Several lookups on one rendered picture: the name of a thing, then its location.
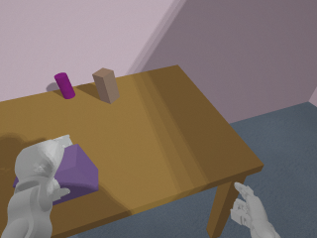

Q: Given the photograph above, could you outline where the right robot hand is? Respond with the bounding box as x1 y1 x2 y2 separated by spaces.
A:
230 182 268 228

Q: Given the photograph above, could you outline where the left robot hand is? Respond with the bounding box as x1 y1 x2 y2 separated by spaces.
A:
15 134 73 202

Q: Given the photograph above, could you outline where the robot right forearm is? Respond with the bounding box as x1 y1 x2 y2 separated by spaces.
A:
250 219 280 238

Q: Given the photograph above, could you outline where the table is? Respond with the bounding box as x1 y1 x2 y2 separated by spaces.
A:
0 64 264 238

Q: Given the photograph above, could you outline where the sponge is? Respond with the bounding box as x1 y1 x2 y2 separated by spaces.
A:
13 144 99 206

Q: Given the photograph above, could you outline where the robot left forearm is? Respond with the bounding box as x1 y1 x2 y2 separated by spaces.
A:
1 176 54 238

